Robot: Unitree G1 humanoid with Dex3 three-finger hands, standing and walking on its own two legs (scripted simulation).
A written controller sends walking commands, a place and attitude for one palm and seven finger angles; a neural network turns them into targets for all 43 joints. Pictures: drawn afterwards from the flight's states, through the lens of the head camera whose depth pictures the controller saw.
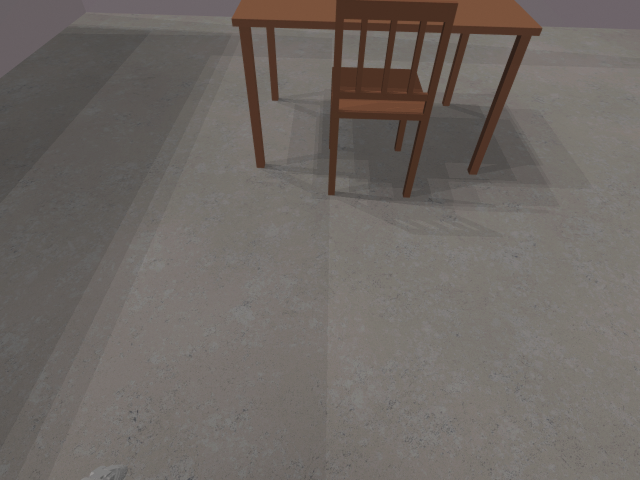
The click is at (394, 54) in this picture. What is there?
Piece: chair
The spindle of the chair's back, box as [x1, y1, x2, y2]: [381, 20, 396, 93]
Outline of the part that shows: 391,20 381,93 386,93 396,27 396,21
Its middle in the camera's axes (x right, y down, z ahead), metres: +0.25 -0.66 +1.41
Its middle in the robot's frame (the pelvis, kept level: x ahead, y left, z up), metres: +1.50 -0.17 -0.11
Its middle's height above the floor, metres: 0.66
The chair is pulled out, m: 0.00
